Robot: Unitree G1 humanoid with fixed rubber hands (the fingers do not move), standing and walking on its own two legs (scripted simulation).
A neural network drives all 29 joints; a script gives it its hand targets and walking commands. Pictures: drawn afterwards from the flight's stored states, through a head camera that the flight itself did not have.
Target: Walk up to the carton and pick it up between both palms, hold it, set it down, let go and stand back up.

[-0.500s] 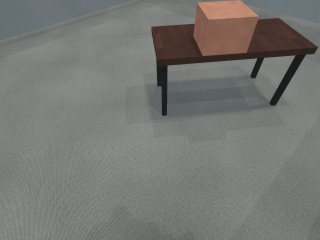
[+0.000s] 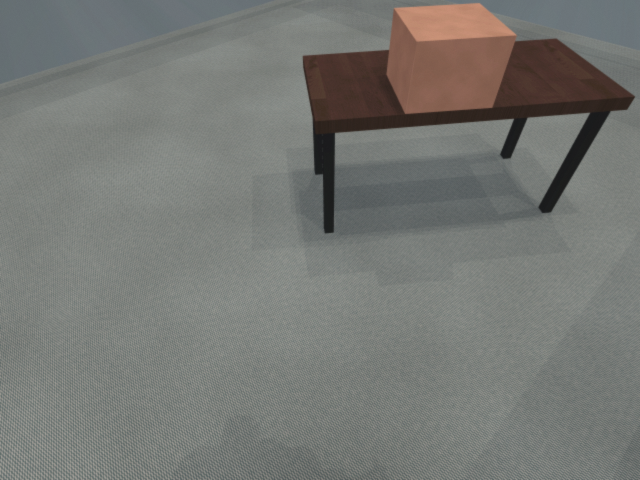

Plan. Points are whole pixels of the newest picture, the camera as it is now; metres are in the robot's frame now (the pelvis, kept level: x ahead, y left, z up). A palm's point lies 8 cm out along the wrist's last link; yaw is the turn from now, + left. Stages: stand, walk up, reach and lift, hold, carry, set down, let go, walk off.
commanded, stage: stand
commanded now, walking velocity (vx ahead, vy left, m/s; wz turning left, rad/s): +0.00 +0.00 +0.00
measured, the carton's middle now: (442, 57) +1.38 -0.40 -0.08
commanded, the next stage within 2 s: walk up in 0.70 s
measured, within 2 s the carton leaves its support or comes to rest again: neither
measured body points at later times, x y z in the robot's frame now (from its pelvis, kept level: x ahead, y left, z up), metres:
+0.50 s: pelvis +0.00 +0.00 +0.00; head +0.00 +0.00 +0.45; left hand +0.08 +0.29 -0.12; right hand +0.08 -0.27 -0.14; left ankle +0.03 +0.13 -0.74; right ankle +0.03 -0.11 -0.74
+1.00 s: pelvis +0.01 -0.01 +0.00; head +0.00 -0.01 +0.45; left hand +0.09 +0.30 -0.12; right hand +0.07 -0.29 -0.13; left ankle +0.03 +0.13 -0.73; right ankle +0.02 -0.12 -0.72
